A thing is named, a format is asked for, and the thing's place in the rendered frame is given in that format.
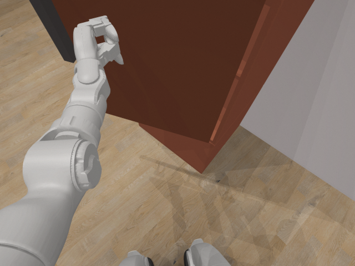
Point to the left robot hand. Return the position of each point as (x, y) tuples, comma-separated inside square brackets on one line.
[(85, 44)]

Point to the cupboard door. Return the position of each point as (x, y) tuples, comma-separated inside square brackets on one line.
[(180, 57)]

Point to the left robot forearm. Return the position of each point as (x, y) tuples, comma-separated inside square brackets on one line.
[(84, 112)]

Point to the robot left thigh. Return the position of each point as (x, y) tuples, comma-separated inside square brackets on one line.
[(135, 260)]

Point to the robot left shin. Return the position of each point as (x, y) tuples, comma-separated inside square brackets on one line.
[(133, 253)]

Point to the handle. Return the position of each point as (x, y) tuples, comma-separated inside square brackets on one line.
[(50, 18)]

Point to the left robot upper arm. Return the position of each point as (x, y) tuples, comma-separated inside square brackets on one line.
[(57, 173)]

